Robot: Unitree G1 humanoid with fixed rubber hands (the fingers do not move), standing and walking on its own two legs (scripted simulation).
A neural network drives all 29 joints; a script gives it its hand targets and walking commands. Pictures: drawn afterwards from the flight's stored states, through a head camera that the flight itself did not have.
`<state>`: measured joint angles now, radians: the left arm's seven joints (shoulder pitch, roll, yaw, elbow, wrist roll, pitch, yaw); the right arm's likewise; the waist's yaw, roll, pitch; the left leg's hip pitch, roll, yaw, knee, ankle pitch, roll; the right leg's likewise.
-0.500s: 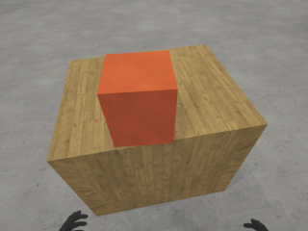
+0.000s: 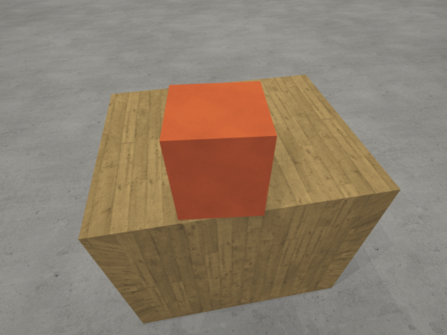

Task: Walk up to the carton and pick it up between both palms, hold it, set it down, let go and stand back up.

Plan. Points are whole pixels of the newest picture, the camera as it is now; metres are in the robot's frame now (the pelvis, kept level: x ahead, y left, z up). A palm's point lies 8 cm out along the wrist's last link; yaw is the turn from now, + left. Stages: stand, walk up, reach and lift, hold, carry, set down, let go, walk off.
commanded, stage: walk up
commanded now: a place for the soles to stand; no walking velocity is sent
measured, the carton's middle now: (218, 152) +0.52 +0.04 +0.04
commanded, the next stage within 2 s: none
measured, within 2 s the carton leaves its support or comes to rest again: neither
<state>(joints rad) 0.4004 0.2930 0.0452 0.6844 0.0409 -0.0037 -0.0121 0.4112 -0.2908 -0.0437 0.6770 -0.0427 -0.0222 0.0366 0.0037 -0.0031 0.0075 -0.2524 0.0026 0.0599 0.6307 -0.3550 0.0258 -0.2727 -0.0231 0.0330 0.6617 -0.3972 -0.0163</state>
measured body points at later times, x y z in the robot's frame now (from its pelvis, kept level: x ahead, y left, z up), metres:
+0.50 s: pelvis +0.07 -0.01 -0.01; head +0.10 -0.01 +0.44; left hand +0.21 +0.25 -0.11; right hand +0.15 -0.28 -0.13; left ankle +0.05 +0.10 -0.73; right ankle +0.16 -0.12 -0.72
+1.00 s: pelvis +0.09 -0.01 +0.01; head +0.10 -0.01 +0.46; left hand +0.15 +0.27 -0.11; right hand +0.25 -0.25 -0.10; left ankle +0.05 +0.10 -0.72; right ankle +0.16 -0.12 -0.72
